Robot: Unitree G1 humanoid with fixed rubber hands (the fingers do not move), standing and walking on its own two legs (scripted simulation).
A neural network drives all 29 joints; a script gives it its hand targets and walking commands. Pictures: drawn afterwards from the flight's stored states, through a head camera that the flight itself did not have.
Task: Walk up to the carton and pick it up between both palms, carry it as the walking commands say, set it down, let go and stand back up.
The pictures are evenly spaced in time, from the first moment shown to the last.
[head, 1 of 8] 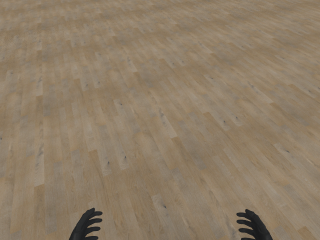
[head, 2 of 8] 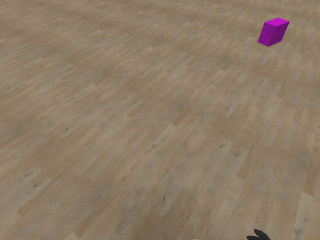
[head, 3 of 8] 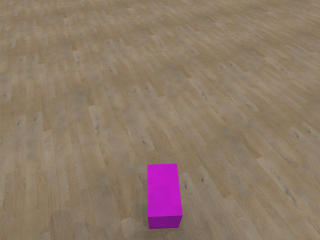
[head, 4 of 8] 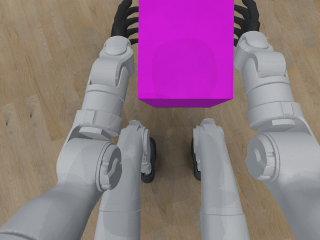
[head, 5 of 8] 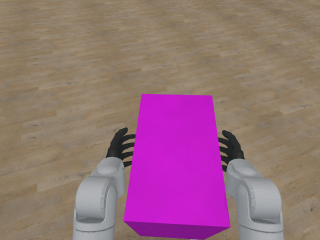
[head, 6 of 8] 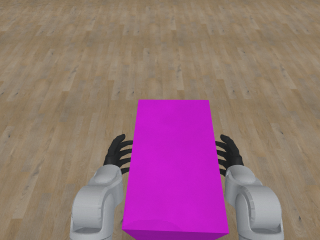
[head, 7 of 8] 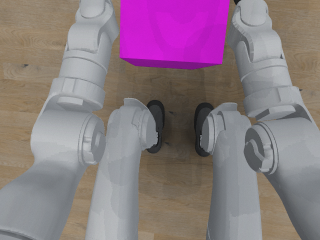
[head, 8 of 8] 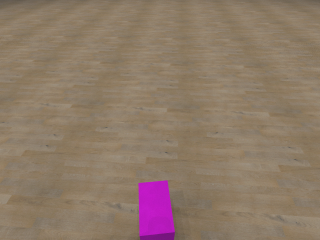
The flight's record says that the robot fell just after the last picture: no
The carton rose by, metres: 0.69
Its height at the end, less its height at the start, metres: +0.00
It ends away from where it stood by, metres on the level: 2.31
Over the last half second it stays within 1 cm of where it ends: yes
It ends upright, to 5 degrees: yes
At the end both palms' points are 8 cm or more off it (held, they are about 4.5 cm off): yes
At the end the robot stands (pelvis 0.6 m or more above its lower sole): yes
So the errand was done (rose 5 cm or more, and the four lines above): yes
